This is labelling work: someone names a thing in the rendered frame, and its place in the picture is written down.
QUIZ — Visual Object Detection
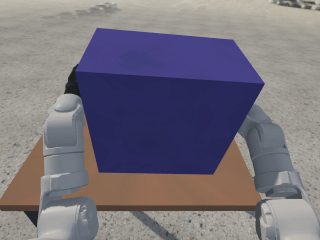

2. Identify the table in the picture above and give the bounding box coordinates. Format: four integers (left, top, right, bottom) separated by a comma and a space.
0, 114, 262, 228

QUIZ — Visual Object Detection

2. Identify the right robot upper arm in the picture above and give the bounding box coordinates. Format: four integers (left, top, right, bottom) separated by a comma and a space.
255, 198, 320, 240

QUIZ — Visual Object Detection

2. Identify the carton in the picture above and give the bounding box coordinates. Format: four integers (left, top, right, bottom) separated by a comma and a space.
75, 28, 265, 175

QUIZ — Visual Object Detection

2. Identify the robot right forearm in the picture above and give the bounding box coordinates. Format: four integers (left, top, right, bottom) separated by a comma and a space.
238, 104, 320, 226

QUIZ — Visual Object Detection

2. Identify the robot left forearm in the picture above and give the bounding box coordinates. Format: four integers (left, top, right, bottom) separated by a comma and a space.
36, 93, 89, 238

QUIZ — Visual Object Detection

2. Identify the left robot upper arm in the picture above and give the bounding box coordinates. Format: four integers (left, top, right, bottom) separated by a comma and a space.
27, 196, 99, 240

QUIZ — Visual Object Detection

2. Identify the left robot hand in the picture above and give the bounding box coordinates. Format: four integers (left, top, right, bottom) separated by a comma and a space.
64, 64, 81, 98

